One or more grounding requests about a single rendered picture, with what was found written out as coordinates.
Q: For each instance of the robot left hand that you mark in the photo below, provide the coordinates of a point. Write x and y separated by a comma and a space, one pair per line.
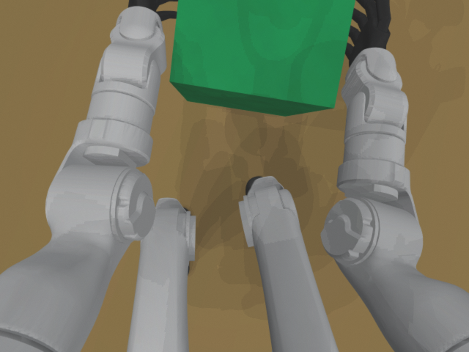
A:
153, 5

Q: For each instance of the carton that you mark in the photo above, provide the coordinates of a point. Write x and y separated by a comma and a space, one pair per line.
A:
281, 57

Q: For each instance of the right robot foot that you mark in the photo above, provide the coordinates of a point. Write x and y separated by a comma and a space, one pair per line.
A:
249, 184

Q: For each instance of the robot right hand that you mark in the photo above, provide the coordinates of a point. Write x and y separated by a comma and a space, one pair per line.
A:
374, 28

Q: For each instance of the robot left upper arm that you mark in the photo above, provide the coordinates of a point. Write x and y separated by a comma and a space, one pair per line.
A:
49, 302

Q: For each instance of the robot left forearm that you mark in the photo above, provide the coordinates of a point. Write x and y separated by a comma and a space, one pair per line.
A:
117, 128

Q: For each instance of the robot right forearm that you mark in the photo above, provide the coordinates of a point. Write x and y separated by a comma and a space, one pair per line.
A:
375, 132

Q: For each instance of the robot right upper arm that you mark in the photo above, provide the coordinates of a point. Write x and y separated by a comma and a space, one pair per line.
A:
377, 246

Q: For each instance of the left robot shin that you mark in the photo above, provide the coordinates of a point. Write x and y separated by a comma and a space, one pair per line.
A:
168, 203

